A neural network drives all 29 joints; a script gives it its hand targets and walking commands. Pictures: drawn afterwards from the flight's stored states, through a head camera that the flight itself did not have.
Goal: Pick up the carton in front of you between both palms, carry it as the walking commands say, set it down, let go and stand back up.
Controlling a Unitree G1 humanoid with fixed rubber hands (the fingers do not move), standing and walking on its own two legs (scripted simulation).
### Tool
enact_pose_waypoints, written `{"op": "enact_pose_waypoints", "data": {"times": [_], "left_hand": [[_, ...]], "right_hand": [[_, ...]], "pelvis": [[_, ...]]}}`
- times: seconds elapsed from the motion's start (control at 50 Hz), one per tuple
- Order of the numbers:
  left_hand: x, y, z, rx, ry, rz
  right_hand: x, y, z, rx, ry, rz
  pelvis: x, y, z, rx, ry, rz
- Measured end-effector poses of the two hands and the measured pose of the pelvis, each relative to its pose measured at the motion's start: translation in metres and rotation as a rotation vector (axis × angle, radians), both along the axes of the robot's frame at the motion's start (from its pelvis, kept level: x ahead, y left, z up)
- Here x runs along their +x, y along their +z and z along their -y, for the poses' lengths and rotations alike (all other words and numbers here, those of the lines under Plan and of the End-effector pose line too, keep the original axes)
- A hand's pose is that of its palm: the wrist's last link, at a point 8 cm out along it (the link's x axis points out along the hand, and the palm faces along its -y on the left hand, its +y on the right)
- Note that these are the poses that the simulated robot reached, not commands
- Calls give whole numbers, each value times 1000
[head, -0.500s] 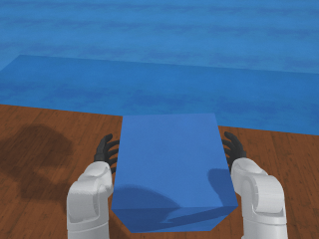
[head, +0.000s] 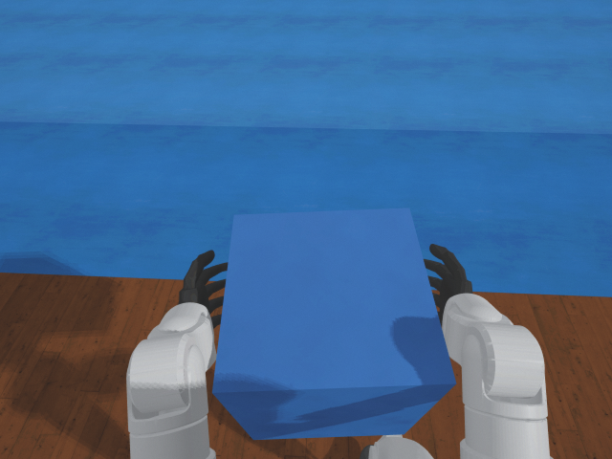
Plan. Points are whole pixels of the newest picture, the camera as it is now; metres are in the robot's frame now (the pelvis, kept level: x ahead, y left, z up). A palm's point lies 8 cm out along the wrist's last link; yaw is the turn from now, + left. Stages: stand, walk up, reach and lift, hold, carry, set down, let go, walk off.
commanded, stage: carry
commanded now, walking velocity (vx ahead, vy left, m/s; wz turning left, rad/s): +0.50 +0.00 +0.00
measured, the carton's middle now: (325, 332) +0.27 -0.01 +0.02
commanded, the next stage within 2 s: none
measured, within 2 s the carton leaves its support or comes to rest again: neither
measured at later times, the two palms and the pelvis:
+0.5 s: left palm (227, 140) +0.60 +0.13 +0.09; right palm (397, 130) +0.61 -0.17 +0.08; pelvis +0.33 -0.04 +0.00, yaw +2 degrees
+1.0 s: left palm (233, 42) +1.01 +0.15 +0.08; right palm (354, 42) +1.00 -0.15 +0.08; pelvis +0.62 +0.00 -0.02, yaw +1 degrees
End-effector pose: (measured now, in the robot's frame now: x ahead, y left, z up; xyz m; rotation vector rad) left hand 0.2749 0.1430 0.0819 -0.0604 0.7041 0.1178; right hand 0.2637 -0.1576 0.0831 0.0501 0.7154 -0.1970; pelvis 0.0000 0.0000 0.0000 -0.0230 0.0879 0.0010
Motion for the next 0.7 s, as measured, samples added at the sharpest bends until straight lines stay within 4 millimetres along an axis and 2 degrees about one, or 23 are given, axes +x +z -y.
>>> {"op": "enact_pose_waypoints", "data": {"times": [0.06,0.14,0.2,0.3,0.42,0.52,0.6,0.66,0.7], "left_hand": [[39,-6,3,11,24,11],[96,-22,10,26,66,15],[127,-32,13,35,94,-50],[173,-22,14,35,132,-87],[255,2,14,35,127,-3],[340,13,11,34,89,47],[427,15,2,57,39,74],[499,9,-6,63,-5,81],[540,4,-9,62,-35,54]], "right_hand": [[48,-7,3,6,28,11],[117,-30,10,20,72,15],[156,-42,12,28,100,-50],[213,-32,13,25,141,-86],[291,-10,13,29,132,-1],[366,2,11,18,95,48],[447,9,2,-31,98,74],[511,9,-6,-71,90,78],[545,7,-9,-97,79,48]], "pelvis": [[47,-10,9,7,7,14],[113,-30,27,7,45,39],[146,-24,37,8,58,35],[202,-2,46,45,68,16],[274,4,43,60,48,7],[342,-2,32,52,36,23],[399,-19,18,34,31,45],[443,-39,5,33,18,61],[463,-42,-1,39,23,60]]}}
